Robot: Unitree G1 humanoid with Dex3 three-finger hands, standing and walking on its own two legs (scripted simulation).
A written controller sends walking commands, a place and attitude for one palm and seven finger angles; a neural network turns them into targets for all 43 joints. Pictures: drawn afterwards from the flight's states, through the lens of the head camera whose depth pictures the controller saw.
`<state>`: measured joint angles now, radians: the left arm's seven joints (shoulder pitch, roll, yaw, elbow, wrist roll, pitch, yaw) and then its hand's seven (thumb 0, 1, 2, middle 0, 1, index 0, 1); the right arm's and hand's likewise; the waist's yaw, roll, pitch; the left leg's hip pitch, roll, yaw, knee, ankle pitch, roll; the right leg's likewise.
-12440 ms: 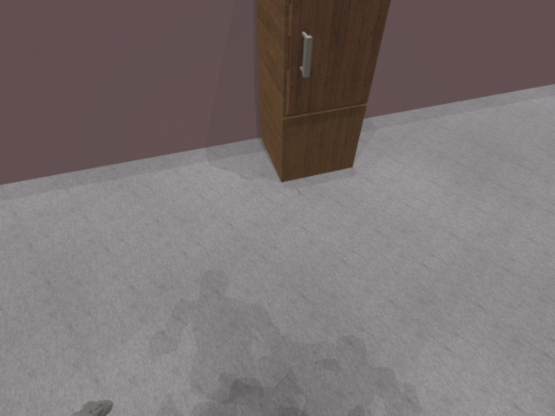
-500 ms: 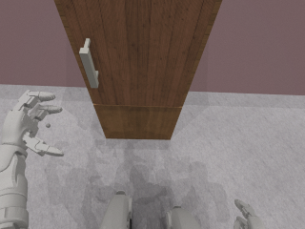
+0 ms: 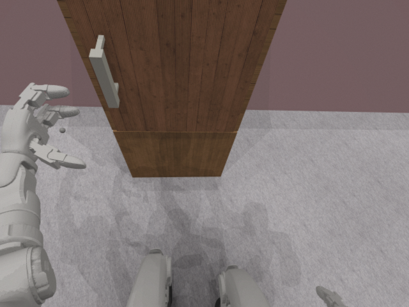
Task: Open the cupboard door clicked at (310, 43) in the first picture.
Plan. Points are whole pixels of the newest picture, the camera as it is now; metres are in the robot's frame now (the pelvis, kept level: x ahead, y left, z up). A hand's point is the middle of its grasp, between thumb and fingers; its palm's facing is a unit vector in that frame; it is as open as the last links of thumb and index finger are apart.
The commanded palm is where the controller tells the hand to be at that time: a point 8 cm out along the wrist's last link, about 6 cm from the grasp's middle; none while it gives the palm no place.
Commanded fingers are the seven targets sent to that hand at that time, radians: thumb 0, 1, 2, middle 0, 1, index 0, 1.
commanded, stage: move the hooked fingers beside the handle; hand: left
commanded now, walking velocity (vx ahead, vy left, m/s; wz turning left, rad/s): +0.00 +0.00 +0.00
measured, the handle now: (107, 74) +0.57 +0.22 +0.05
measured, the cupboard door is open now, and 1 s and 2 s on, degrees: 0 0 0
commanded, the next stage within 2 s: slide the fingers in behind the handle in 1.40 s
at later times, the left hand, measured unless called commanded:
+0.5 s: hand (72, 101) +0.49 +0.27 +0.05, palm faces +0.05 -1.00 -0.02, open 14.0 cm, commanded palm +0.49 +0.30 +0.05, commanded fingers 0.00 -0.50 0.30 -0.30 -1.20 -0.30 -1.20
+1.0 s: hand (70, 97) +0.50 +0.28 +0.04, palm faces +0.06 -1.00 -0.01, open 14.0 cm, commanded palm +0.50 +0.30 +0.04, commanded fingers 0.00 -0.50 0.30 -0.30 -1.20 -0.30 -1.20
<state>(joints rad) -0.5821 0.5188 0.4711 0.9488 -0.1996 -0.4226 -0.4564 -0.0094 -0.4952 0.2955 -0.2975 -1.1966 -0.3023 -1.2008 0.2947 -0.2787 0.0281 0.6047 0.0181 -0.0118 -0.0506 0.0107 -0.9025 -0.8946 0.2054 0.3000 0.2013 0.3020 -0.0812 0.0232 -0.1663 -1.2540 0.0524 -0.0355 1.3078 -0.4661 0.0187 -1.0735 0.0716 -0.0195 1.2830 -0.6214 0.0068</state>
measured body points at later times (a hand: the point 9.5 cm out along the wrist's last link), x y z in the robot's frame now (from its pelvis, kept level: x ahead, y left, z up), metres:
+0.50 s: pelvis +0.00 +0.00 -0.02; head +0.16 +0.04 +0.40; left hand +0.48 +0.33 +0.05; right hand +0.04 -0.28 -0.12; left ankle +0.07 +0.11 -0.61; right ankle +0.00 -0.13 -0.61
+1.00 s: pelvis +0.00 +0.01 -0.02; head +0.17 +0.06 +0.40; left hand +0.50 +0.34 +0.04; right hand +0.03 -0.26 -0.12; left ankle +0.07 +0.11 -0.61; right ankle +0.00 -0.13 -0.61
